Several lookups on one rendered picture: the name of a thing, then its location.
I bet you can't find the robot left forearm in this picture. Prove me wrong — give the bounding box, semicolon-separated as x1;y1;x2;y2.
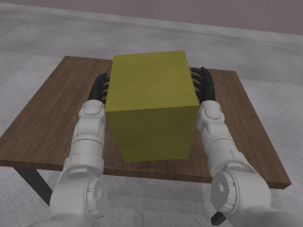
49;99;106;216

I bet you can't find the robot right upper arm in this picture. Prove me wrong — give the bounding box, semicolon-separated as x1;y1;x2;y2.
209;169;303;227

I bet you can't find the robot left upper arm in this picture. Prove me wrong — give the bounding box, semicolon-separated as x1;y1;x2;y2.
27;176;109;227

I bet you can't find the robot left hand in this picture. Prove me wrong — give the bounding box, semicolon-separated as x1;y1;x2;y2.
88;73;110;104

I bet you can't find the carton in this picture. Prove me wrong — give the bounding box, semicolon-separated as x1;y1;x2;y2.
104;50;199;163

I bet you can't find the robot right forearm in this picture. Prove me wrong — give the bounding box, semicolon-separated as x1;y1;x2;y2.
196;100;272;197

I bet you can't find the table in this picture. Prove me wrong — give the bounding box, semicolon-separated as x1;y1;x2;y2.
0;56;292;226

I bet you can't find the robot right hand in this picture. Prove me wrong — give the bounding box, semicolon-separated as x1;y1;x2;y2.
190;67;216;105

